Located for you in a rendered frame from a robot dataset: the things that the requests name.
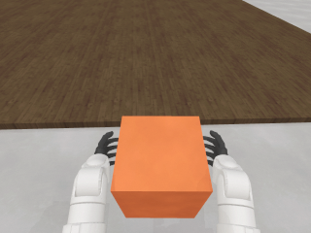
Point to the right robot hand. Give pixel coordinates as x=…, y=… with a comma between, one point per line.
x=218, y=148

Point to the carton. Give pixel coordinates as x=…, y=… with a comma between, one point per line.
x=161, y=168

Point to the right robot forearm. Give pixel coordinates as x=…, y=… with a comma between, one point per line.
x=234, y=197

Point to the left robot forearm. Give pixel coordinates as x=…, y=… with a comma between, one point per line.
x=89, y=197

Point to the left robot hand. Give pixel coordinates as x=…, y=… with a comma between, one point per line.
x=103, y=146

